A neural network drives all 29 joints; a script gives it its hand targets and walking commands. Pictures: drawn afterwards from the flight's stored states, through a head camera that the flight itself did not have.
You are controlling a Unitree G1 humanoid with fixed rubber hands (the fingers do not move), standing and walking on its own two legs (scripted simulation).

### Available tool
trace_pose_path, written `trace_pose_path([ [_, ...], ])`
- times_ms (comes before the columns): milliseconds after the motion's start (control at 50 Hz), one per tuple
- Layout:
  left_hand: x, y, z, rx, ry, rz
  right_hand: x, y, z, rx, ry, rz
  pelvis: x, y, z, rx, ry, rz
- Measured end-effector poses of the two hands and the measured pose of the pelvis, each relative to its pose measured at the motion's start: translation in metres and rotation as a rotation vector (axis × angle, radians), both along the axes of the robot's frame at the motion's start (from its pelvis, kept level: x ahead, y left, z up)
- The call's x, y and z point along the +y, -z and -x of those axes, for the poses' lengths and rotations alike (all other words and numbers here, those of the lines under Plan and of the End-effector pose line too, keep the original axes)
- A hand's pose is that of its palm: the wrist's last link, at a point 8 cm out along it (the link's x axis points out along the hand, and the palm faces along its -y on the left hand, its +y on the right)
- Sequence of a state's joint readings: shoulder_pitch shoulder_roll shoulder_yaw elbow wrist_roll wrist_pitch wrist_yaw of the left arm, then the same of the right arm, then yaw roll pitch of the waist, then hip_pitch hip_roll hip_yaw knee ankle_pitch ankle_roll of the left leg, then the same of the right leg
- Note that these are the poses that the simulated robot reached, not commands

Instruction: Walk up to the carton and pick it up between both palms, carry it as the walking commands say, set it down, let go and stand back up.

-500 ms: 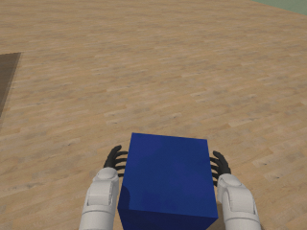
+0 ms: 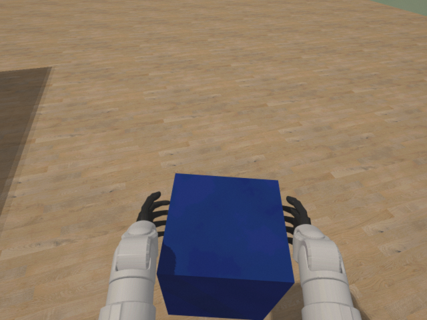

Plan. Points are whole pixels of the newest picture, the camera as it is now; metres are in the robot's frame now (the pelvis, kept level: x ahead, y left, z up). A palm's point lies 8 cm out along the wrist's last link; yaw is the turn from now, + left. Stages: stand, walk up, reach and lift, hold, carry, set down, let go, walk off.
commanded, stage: reach and lift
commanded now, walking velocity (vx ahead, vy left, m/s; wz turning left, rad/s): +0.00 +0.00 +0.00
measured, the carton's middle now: (220, 250) +0.30 +0.01 -0.03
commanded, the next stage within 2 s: hold in 0.86 s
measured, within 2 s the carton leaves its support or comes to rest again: neither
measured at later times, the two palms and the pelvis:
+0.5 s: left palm (151, 229) +0.30 +0.14 +0.04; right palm (304, 234) +0.30 -0.15 +0.04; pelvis +0.01 +0.00 +0.00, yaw -1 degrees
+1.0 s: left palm (152, 237) +0.29 +0.14 +0.04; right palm (308, 242) +0.28 -0.16 +0.03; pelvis +0.01 -0.01 +0.00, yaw +0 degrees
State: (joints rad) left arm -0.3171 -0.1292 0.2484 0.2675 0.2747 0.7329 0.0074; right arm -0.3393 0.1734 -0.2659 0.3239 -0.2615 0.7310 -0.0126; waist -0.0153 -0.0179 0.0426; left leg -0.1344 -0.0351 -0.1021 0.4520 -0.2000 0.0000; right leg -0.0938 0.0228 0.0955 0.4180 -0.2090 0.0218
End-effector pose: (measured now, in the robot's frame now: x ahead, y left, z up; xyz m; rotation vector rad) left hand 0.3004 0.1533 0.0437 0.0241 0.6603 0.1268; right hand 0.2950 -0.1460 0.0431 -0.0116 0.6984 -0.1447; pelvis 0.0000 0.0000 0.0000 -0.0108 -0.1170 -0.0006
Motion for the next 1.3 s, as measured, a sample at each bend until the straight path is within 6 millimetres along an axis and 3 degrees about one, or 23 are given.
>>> trace_pose_path([
  [720, -0.012, 0.006, 0.003, 0.027, 0.005, -0.014, -0.012, 0.009, 0.004, 0.028, -0.028, 0.028, -0.007, -0.004, -0.017, 0.003, 0.009, -0.011],
  [1300, -0.009, 0.003, 0.015, 0.008, -0.001, -0.005, -0.009, 0.005, 0.015, 0.012, -0.018, 0.017, -0.005, -0.001, -0.001, -0.01, 0.003, -0.006],
])
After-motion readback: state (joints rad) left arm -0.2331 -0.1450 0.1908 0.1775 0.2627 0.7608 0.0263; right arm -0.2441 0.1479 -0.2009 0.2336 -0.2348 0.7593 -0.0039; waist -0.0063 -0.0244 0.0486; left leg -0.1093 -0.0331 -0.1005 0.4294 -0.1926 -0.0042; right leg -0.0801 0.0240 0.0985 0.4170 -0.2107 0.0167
